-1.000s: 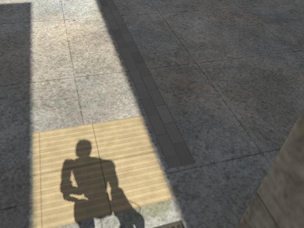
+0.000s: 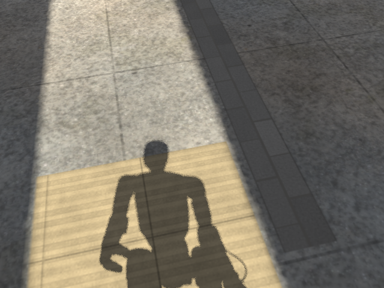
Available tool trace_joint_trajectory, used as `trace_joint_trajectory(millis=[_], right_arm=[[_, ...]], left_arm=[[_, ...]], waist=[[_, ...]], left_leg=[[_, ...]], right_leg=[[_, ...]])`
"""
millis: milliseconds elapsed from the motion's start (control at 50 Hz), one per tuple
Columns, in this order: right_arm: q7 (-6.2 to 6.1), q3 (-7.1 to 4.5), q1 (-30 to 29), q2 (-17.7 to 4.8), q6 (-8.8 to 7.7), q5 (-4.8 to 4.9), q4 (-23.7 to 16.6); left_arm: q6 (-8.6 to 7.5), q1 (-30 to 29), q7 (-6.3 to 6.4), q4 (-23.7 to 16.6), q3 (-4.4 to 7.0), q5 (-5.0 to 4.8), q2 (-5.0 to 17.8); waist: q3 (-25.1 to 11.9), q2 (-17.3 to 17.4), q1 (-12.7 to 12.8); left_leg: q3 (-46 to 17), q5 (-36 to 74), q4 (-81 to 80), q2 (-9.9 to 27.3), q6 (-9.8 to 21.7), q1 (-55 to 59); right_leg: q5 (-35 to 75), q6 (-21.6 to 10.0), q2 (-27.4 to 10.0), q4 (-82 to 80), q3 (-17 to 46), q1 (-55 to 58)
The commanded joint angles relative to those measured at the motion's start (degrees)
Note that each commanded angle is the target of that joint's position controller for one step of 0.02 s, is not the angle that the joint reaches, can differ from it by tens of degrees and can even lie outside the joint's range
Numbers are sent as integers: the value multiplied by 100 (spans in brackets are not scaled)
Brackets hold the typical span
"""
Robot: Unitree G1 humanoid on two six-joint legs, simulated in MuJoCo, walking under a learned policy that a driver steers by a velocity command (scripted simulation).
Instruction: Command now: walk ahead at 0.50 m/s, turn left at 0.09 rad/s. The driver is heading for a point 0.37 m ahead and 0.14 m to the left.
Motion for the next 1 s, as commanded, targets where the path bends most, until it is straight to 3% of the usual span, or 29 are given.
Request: trace_joint_trajectory(millis=[20,40,60,80,100,120,160,180,240,260,280,320,340,360,380,400,440,460,500,560,580,660,740,800,820,840,860,880,1000], right_arm=[[39,-145,-702,-953,-26,-141,-745],[94,-161,-902,-813,-78,-223,-843],[115,-100,-1060,-588,32,-198,-858],[153,-44,-921,-353,97,-229,-839],[202,20,-969,-219,108,-175,-869],[238,52,-1046,-148,92,-112,-1009],[303,137,-1181,-112,-34,34,-1102],[312,135,-1316,-190,-20,47,-1011],[319,159,-2218,-230,8,19,-1288],[297,144,-2314,-274,10,-30,-1316],[304,151,-2349,-346,-26,-54,-1318],[303,64,-1206,-461,-67,-89,-904],[268,13,-483,-545,-124,-127,-624],[237,-121,-152,-1044,-140,-232,-504],[221,-213,86,-1354,-80,-169,-506],[217,-233,73,-1274,5,108,-552],[160,-96,-889,-856,15,71,-589],[142,-32,-939,-664,-5,56,-564],[129,62,-975,-428,-26,14,-538],[109,52,-1036,-696,-107,-19,-536],[75,35,-1039,-768,-114,55,-517],[49,62,-778,-676,-35,25,-382],[11,75,-731,-591,101,-19,-319],[-23,59,-751,-584,153,62,-313],[-24,54,-479,-498,157,47,-299],[-4,89,15,-208,209,125,-139],[-30,98,-152,-259,275,94,-54],[-39,64,-334,-399,306,88,-61],[-28,138,-545,-239,340,70,25]], left_arm=[[96,1611,247,133,155,-18,664],[-32,1503,299,125,119,42,521],[-116,1438,334,274,35,83,324],[-174,1401,330,279,25,64,339],[-229,1323,325,259,50,103,435],[-277,1194,319,204,71,34,488],[-317,976,256,153,21,-56,323],[-283,954,209,107,34,-86,356],[-211,1464,193,281,44,-155,518],[-164,1467,205,303,68,-146,623],[-168,1711,240,415,13,-182,544],[-134,1828,338,522,22,-187,730],[-111,1720,345,503,22,-206,789],[-96,2063,316,423,-18,-241,564],[-52,2891,271,417,-138,-438,-28],[36,2313,286,356,-22,-291,414],[66,1315,282,-31,-50,-187,230],[144,1221,286,-43,-25,-88,253],[344,1648,256,165,-91,-31,-15],[389,1618,239,214,-140,-117,-122],[401,1449,249,158,-142,-193,-44],[471,1068,304,180,-209,-171,-62],[493,828,368,251,-267,-175,-77],[414,1097,410,442,-330,-109,-131],[367,1239,421,500,-298,-52,110],[380,974,402,490,-297,-129,206],[380,831,355,465,-361,-144,-68],[363,781,327,442,-388,-141,-135],[360,925,366,612,-402,-183,-76]], waist=[[-506,-335,815],[-208,-699,772],[585,-8,362],[750,46,141],[672,-122,11],[609,-481,-103],[508,-608,-196],[348,-617,-63],[516,-228,216],[486,-214,271],[473,-110,294],[4,-310,-176],[-287,-364,-533],[-765,259,-428],[-1951,1429,-62],[-2089,152,-321],[-369,107,35],[-59,113,171],[-85,171,428],[-259,193,595],[-290,253,615],[-228,549,395],[118,553,293],[302,153,432],[243,-250,243],[243,-826,-55],[296,-752,91],[430,-563,149],[367,-173,274]], left_leg=[[-298,1807,-385,690,-73,-4485],[-702,2480,-814,738,-132,-4179],[-836,2844,-1795,877,-348,-3548],[-845,2897,-2438,946,-494,-2965],[-635,2965,-2729,919,-572,-2515],[-618,3283,-3283,944,-561,-2377],[-428,4246,-4565,983,-426,-1667],[-77,4585,-4903,847,-379,-1315],[364,4763,-5792,610,-221,-1267],[551,4483,-5998,456,-122,-1226],[668,4409,-6360,255,-94,-916],[656,4056,-6792,-72,68,79],[488,4612,-7338,9,145,900],[-583,6827,-6862,1020,412,2231],[-3097,9500,-6745,2928,1637,3934],[-3075,8588,-7215,2731,1569,3562],[-2019,7393,-7964,2300,1021,1797],[-1650,7654,-8133,2099,805,1182],[-1127,7906,-8413,1816,616,539],[-558,8591,-8396,1581,466,528],[-466,8521,-8410,1536,363,544],[-306,7538,-8400,1398,99,573],[-741,5813,-8426,1596,247,341],[-962,4773,-8096,1456,-19,41],[-857,4192,-7854,1188,-163,-105],[-569,3296,-8033,799,-285,-20],[-496,3157,-8115,707,-370,491],[-553,3360,-8116,756,-385,685],[-630,3651,-8265,897,-412,742]], right_leg=[[-1483,-969,-2007,-948,2483,3439],[-1188,-1020,-2256,-1051,2835,2551],[156,-900,-2047,-1258,2344,1041],[839,-880,-1936,-1331,1978,297],[1433,-846,-1740,-1448,1546,-70],[2177,-822,-1672,-1432,1206,-112],[2993,-598,-1350,-1411,425,-229],[3185,-449,-1171,-1414,55,-45],[3561,-276,-1206,-1465,-159,915],[4371,-181,-1199,-1287,-320,1381],[4742,-78,-1152,-987,-345,1558],[5673,-58,-1239,321,-423,1979],[5099,-19,-1121,1362,-578,1792],[2254,83,-775,2933,-713,713],[-2833,298,119,5394,-421,-917],[-2333,228,-1,5508,343,-1193],[-1616,246,-341,4583,360,-1482],[-1383,251,-444,4183,425,-1131],[-1149,356,-419,3684,368,-323],[-764,479,-355,2750,289,-42],[-510,509,-336,2450,283,38],[-107,530,-265,1540,172,295],[-341,512,-312,864,234,625],[704,404,-541,-626,430,1497],[1702,326,-977,-534,853,1783],[1964,64,-1203,-492,1070,1542],[1324,45,-1208,-726,1160,994],[928,133,-1049,-857,1052,732],[549,280,-826,-890,823,973]])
